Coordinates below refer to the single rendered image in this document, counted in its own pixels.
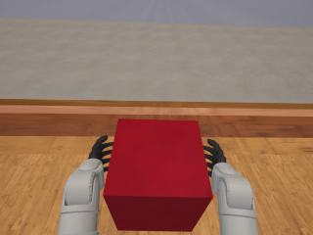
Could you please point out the robot left hand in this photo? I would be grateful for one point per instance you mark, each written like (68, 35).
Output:
(96, 152)

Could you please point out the left robot forearm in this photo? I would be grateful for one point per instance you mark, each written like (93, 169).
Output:
(81, 199)

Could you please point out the robot right hand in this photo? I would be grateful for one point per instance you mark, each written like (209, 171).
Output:
(218, 155)

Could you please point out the carton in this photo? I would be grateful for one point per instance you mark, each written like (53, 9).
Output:
(157, 178)

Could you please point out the right robot forearm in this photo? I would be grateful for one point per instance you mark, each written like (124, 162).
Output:
(235, 199)

